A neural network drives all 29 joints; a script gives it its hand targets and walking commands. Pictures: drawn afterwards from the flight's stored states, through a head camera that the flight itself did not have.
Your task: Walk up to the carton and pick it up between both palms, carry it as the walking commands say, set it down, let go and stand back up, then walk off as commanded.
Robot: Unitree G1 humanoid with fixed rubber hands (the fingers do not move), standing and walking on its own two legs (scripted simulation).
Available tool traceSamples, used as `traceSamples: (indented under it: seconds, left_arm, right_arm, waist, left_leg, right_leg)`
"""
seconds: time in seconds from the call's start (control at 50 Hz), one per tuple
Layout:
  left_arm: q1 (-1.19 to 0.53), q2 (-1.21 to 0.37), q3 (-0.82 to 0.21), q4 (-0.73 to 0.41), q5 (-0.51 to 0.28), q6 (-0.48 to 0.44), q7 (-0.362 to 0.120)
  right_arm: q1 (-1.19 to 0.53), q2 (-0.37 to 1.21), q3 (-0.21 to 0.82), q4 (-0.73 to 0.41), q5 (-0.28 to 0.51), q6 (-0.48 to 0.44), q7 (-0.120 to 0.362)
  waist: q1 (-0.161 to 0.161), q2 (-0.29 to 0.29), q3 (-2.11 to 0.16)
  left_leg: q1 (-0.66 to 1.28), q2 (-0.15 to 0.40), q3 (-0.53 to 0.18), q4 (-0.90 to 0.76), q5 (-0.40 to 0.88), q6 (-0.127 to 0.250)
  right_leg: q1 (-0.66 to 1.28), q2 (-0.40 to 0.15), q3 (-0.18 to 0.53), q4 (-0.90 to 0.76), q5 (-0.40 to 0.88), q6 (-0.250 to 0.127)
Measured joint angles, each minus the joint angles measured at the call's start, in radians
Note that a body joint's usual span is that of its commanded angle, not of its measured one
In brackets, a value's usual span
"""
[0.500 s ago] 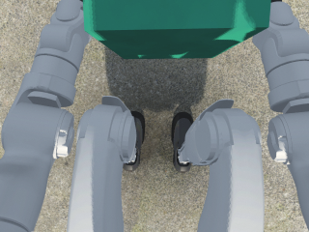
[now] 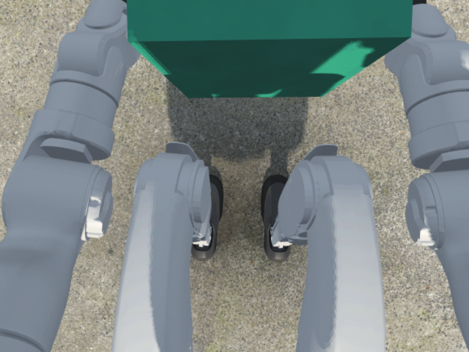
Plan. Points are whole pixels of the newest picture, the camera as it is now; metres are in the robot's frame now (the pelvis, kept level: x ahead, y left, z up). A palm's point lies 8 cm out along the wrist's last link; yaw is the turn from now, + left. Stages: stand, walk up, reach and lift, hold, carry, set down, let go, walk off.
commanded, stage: reach and lift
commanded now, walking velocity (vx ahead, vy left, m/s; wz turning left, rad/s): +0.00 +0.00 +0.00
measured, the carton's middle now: out of the picture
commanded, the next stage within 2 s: none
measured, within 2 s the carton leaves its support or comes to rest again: neither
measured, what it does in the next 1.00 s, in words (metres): rises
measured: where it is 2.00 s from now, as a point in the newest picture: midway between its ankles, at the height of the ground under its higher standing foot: (240, 232)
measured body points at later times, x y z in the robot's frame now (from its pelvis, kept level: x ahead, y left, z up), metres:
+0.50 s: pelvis -0.01 +0.00 +0.03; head +0.30 +0.00 +0.35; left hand +0.55 +0.16 -0.04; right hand +0.54 -0.20 -0.04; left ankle +0.15 +0.09 -0.35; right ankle +0.15 -0.08 -0.35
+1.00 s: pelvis -0.02 +0.00 +0.09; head +0.28 +0.00 +0.42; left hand +0.53 +0.15 +0.03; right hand +0.53 -0.21 +0.03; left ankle +0.15 +0.09 -0.35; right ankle +0.15 -0.08 -0.35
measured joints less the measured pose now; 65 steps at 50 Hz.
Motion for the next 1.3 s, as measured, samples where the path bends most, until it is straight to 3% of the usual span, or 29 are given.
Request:
traceSamples:
  seconds: [0.58, 1.3]
  left_arm:
    - [0.027, -0.055, 0.089, -0.124, 0.105, 0.103, 0.004]
    - [0.079, -0.080, 0.123, -0.162, 0.177, 0.167, -0.023]
  right_arm:
    - [0.019, 0.000, -0.107, -0.097, -0.057, 0.098, 0.035]
    - [0.046, 0.018, -0.112, -0.105, -0.084, 0.147, 0.047]
  waist:
    - [0.000, 0.001, 0.000]
    - [0.000, 0.002, -0.001]
  left_leg:
    - [0.145, -0.012, -0.030, -0.133, 0.016, 0.000]
    - [0.420, -0.014, -0.061, -0.397, 0.076, -0.013]
  right_leg:
    - [0.157, 0.015, 0.000, -0.147, 0.016, 0.020]
    - [0.429, 0.042, 0.015, -0.418, 0.084, 0.031]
